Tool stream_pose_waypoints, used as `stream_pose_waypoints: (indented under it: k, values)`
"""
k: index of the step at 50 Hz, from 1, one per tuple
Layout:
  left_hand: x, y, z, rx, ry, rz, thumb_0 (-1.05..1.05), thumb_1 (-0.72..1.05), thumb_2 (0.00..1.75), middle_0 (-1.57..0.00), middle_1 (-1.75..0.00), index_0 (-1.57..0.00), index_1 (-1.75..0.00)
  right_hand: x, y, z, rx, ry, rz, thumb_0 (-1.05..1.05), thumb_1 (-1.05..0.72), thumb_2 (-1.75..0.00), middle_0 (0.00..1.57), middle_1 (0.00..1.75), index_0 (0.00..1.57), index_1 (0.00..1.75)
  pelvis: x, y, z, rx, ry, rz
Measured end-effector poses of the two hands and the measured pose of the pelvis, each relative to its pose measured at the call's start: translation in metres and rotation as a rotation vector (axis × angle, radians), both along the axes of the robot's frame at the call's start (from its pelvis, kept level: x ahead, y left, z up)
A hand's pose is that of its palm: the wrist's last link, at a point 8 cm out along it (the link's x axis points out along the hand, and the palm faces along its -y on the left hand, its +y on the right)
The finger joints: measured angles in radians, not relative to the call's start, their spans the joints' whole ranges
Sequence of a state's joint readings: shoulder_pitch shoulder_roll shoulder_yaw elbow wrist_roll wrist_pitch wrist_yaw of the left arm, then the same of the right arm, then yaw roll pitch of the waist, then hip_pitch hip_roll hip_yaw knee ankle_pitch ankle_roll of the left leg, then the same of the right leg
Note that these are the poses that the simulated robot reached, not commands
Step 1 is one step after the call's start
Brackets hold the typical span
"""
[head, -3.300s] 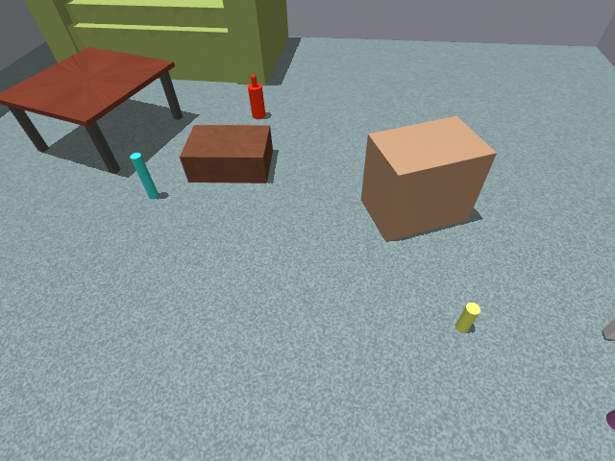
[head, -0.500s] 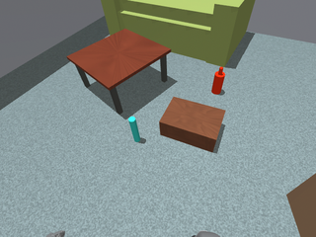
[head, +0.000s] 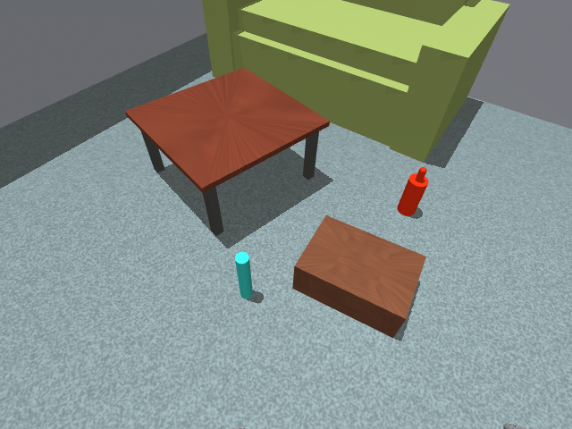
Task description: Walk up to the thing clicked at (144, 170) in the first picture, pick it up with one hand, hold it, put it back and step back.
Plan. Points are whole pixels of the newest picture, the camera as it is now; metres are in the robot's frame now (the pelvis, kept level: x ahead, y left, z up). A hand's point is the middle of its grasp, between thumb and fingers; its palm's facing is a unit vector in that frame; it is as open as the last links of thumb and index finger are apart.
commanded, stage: walk up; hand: left
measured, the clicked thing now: (244, 276) +0.71 +0.18 -0.63
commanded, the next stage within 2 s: none
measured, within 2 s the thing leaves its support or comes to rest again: neither
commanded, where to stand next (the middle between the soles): +0.36 -0.03 m, yaw -2 degrees
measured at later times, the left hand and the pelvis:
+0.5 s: hand (159, 373) +0.23 +0.23 -0.11, palm faces -0.02 -0.91 -0.42, open 7.4 cm; pelvis +0.16 -0.05 +0.01, yaw -1 degrees
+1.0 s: hand (166, 322) +0.33 +0.25 -0.15, palm faces -0.07 -0.93 -0.37, open 7.4 cm; pelvis +0.27 -0.02 +0.00, yaw -2 degrees
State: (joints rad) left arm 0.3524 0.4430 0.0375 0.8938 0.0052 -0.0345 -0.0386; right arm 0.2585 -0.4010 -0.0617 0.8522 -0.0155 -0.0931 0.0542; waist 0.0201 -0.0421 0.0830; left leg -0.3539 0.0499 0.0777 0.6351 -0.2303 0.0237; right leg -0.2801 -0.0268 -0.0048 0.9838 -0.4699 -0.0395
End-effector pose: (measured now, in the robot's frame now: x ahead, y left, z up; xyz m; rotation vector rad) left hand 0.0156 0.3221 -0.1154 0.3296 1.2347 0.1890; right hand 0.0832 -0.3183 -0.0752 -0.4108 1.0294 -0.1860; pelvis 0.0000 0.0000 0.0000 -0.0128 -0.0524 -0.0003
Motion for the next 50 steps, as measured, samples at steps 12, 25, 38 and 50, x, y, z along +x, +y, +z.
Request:
stream_pose_waypoints:
  k: [12,25,38,50]
  values:
    - [0.12,-0.018,0.021,-0.007,-0.044,-0.074,0.01,0.9,0.9,-0.2,-0.3,-0.2,-0.3,0.036,-0.014,-0.002,0.029,0.061,-0.063,0.0,-0.9,-0.9,0.21,0.3,0.21,0.3,0.079,-0.013,0.011,0.032,-0.001,-0.024]
    - [0.203,-0.053,0.046,0.07,-0.136,-0.044,0.01,0.9,0.9,-0.2,-0.3,-0.21,-0.3,0.133,-0.044,-0.034,0.09,0.117,-0.048,0.01,-0.91,-0.9,0.21,0.3,0.2,0.3,0.164,-0.047,0.008,0.017,-0.003,-0.014]
    - [0.245,-0.016,0.005,0.039,-0.031,-0.005,0.01,0.9,0.9,-0.2,-0.3,-0.21,-0.3,0.235,-0.016,-0.019,0.007,0.066,-0.009,0.0,-0.9,-0.9,0.21,0.3,0.2,0.3,0.238,-0.016,-0.005,0.005,0.005,-0.002]
    - [0.309,-0.025,-0.001,0.021,-0.029,-0.048,0.01,0.9,0.9,-0.2,-0.3,-0.2,-0.3,0.259,-0.011,-0.016,0.009,0.05,-0.052,0.0,-0.9,-0.9,0.21,0.3,0.21,0.3,0.267,-0.015,-0.002,0.006,0.003,-0.028]
